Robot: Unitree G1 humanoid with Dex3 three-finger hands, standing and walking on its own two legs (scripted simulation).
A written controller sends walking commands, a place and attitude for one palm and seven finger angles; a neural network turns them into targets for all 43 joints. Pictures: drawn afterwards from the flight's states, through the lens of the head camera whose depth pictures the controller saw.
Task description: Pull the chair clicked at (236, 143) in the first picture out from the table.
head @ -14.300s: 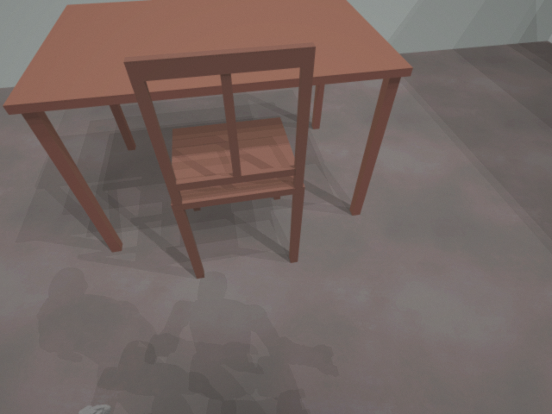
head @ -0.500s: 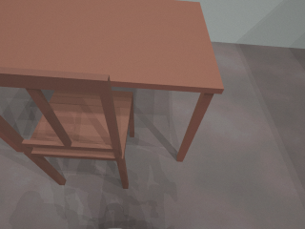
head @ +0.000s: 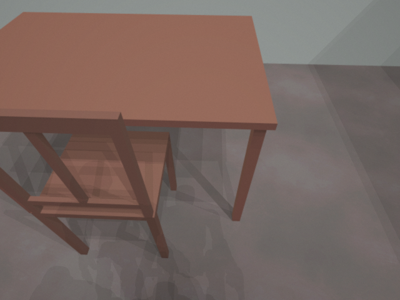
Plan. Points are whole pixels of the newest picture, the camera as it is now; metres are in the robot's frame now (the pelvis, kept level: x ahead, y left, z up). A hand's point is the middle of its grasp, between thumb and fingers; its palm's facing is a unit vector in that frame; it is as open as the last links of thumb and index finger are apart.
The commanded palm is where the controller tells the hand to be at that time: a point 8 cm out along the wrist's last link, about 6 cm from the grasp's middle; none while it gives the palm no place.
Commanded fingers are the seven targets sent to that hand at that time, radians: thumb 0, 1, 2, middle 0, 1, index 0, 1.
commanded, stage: come to a stop and stand still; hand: left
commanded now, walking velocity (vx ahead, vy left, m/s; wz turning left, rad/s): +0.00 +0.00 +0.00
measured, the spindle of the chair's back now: (62, 171) +0.42 +0.41 -0.06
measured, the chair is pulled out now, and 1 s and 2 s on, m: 0.00 0.00 0.00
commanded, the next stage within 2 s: look again from close up in 0.14 s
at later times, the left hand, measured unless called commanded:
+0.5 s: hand out of the picture -0.04 +0.22 -0.18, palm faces -0.01 -0.98 -0.20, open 16.3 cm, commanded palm none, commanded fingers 0.00 -0.50 0.30 -0.15 -0.30 -0.15 -0.30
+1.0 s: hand out of the picture -0.04 +0.23 -0.18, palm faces -0.03 -0.98 -0.18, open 16.3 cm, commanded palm none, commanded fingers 0.00 -0.50 0.30 -0.15 -0.30 -0.15 -0.30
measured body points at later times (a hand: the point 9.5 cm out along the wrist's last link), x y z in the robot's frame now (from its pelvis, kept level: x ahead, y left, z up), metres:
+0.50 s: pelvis -0.01 +0.05 -0.01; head +0.00 +0.05 +0.44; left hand -0.03 +0.27 -0.16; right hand +0.00 -0.18 -0.16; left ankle -0.01 +0.15 -0.74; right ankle -0.04 -0.06 -0.74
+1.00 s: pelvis +0.00 +0.06 +0.00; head +0.01 +0.07 +0.45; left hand -0.03 +0.28 -0.16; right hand -0.01 -0.16 -0.16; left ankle -0.01 +0.15 -0.74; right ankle -0.04 -0.06 -0.74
